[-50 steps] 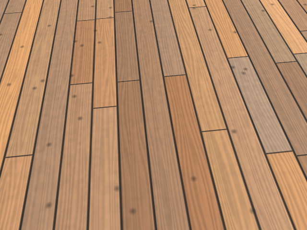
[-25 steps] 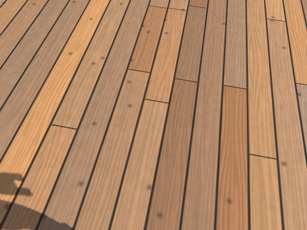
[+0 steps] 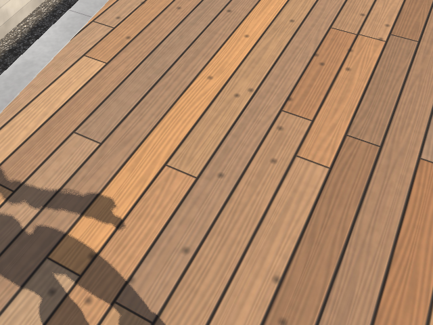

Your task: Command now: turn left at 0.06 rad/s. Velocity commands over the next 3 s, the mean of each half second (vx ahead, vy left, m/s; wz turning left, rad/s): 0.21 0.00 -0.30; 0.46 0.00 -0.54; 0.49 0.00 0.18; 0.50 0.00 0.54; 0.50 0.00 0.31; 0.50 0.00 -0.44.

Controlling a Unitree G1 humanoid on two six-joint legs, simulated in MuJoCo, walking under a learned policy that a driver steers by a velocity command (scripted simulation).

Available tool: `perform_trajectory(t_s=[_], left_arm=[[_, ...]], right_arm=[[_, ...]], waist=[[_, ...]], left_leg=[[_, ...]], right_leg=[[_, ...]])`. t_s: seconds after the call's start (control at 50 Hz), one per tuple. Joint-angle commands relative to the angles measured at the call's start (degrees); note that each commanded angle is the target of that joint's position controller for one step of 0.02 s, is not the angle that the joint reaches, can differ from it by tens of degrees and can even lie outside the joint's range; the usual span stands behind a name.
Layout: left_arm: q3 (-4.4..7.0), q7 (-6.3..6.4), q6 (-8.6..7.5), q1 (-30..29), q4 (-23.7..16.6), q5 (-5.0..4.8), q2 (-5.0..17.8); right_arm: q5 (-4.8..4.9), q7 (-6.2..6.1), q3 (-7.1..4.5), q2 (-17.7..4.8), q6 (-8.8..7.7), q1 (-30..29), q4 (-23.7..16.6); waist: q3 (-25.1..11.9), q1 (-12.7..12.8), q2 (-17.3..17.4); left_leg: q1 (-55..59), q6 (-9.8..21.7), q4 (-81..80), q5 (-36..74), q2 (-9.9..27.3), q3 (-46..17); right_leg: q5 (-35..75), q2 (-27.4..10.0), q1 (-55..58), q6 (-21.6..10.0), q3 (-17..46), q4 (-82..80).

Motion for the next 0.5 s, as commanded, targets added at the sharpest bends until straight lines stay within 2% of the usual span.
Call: perform_trajectory(t_s=[0.02, 0.04, 0.06, 0.08, 0.1, 0.12, 0.14, 0.16, 0.18, 0.2, 0.24, 0.26, 0.32, 0.36, 0.44, 0.46, 0.48, 0.5], left_arm=[[0.64, -0.98, -1.22, -0.5, -1.1, -1.0, 6.7], [-0.23, -1.7, -2.04, 1.8, -0.8, 0.55, 5.0], [-0.83, -2.31, -2.74, 4.6, -0.5, 1.86, 3.0], [-0.51, -1.83, -2.35, 1.5, -0.7, 1.15, 5.3], [0.09, -1.49, -1.95, -1.3, -1.2, 0.67, 7.8], [0.2, -0.94, -1.6, -2.5, -1.3, 0.29, 8.0], [0.48, -0.36, -1.13, -2.6, -1.3, -0.22, 8.5], [0.76, -0.21, -0.91, -3.5, -2.1, -0.65, 9.1], [1.27, -0.36, -0.89, -5.6, -3.3, -1.29, 9.6], [1.85, -0.55, -0.9, -4.6, -3.3, -2.01, 9.2], [2.25, -0.99, -1.28, -2.2, -2.4, -1.96, 8.0], [2.22, -1.24, -1.53, -2.5, -2.3, -1.65, 7.4], [1.22, -2.57, -1.92, -3.0, -2.7, -1.21, 4.6], [0.5, -3.41, -1.84, -4.0, -3.7, -0.91, 3.7], [0.65, -3.89, -1.32, -3.7, -5.1, -1.08, 5.9], [0.84, -3.87, -1.26, -2.0, -4.8, -1.06, 6.2], [1.48, -3.68, -1.19, 1.7, -3.8, -0.94, 7.0], [3.2, -3.21, -1.09, 8.7, -1.9, -1.26, 9.9]], right_arm=[[-0.72, 0.05, -0.92, -3.6, -0.83, 4.6, -1.0], [-0.97, -0.53, -1.55, -7.4, -0.79, 5.8, -1.1], [-1.88, -0.99, -1.69, -10.3, -0.6, 2.5, -2.1], [-2.29, -0.38, -1.1, -7.0, -1.16, -0.6, -2.2], [-2.24, 0.01, -1.09, -6.6, -1.72, -2.6, -2.4], [-2.24, -0.12, -1.64, -7.7, -2.12, -1.2, -1.6], [-1.73, -0.42, -2.26, -9.5, -2.38, 0.8, -1.2], [-1.14, -0.78, -2.75, -10.7, -2.7, 3.8, -0.5], [-1.14, -1.12, -2.84, -10.7, -3.38, 7.7, 0.4], [-0.95, -1.37, -2.47, -9.2, -4.44, 8.6, 1.2], [-0.01, -1.68, -1.82, -6.1, -6.07, 5.8, 0.9], [-0.09, -1.66, -1.8, -5.7, -6.47, 4.5, 0.7], [-0.8, -1.11, -2.51, -6.6, -7.22, 2.6, 0.6], [-0.33, -0.47, -3.25, -8.3, -7.51, 2.8, 1.1], [1.28, 0.84, -4.23, -10.6, -7.45, 4.1, 2.6], [1.65, 1.01, -4.26, -10.7, -7.24, 3.4, 2.8], [1.63, 1.08, -4.11, -10.4, -7.11, 2.9, 2.8], [1.05, 1.18, -3.34, -8.6, -7.17, 3.5, 2.9]], waist=[[-7.0, -3.0, -7.9], [-9.7, -1.8, -2.3], [-10.0, 1.6, 8.2], [-9.4, 0.2, 8.2], [-6.5, -0.4, 7.1], [-6.5, -1.9, 8.9], [-4.9, -3.7, 11.2], [-2.4, -5.6, 12.9], [0.3, -7.6, 12.9], [2.1, -6.8, 11.3], [2.5, -4.6, 8.4], [2.1, -4.3, 7.1], [-0.3, -3.9, 4.5], [-0.9, -4.2, 4.5], [-0.1, -3.6, 4.8], [0.1, -2.1, 3.9], [-1.1, 0.0, 3.1], [-4.9, 3.3, 0.8]], left_leg=[[15.3, 3.2, -22.8, 15.9, -0.9, 1.6], [24.0, 4.8, -20.4, 28.1, 5.9, -5.5], [21.6, 9.8, -16.3, 35.8, 13.7, -10.2], [12.1, 13.0, -17.2, 24.8, 13.4, -9.0], [11.3, 11.6, -18.1, 17.3, 10.0, -6.9], [12.7, 10.3, -19.4, 7.0, 8.4, -6.6], [13.2, 11.3, -22.2, -3.3, 10.1, -9.2], [12.9, 13.8, -25.5, -11.7, 14.4, -14.4], [13.3, 16.5, -28.4, -14.9, 18.9, -19.4], [14.7, 17.7, -29.4, -13.9, 21.2, -21.1], [18.2, 16.0, -30.6, -10.1, 19.5, -16.1], [18.7, 15.1, -31.2, -6.4, 18.5, -13.0], [16.9, 14.1, -31.1, 4.0, 15.8, -3.3], [13.8, 14.0, -30.6, 6.3, 15.2, 1.1], [11.6, 13.8, -27.9, 2.0, 17.3, 3.6], [10.2, 12.9, -25.5, 1.7, 17.2, 5.1], [7.3, 11.6, -19.9, 6.7, 16.1, 7.6], [3.6, 9.4, -8.2, 16.2, 13.4, 11.3]], right_leg=[[19.2, -8.9, -0.6, -8.2, 9.1, -3.0], [10.7, -6.0, -5.6, -3.5, 7.5, 0.1], [-5.2, -1.7, -7.9, 0.6, 3.8, 1.1], [-6.0, -1.8, -1.7, 2.3, 3.6, 0.4], [-1.4, -0.9, -2.7, 2.9, 2.9, 1.6], [-1.2, 0.9, -5.3, 2.9, 1.2, 4.5], [-5.9, 2.6, -10.0, 2.6, -0.6, 9.3], [-12.3, 2.4, -15.4, 1.9, -0.2, 16.7], [-18.7, 0.4, -22.6, 0.8, 2.9, 27.5], [-19.1, -1.1, -28.2, -0.2, 6.2, 34.3], [-13.1, -2.8, -32.0, -0.8, 8.7, 35.1], [-10.4, -3.2, -31.5, -0.4, 7.9, 33.4], [-3.5, -3.8, -25.3, 0.9, 4.3, 26.2], [-2.1, -3.7, -19.8, 1.0, 2.5, 20.2], [-2.7, -2.2, -14.1, -1.1, -0.8, 14.5], [-1.8, -1.3, -11.0, -2.2, -2.2, 12.1], [-1.7, 1.1, -4.5, -3.5, -4.3, 10.3], [-2.0, 3.7, 6.0, -5.5, -4.6, 9.3]])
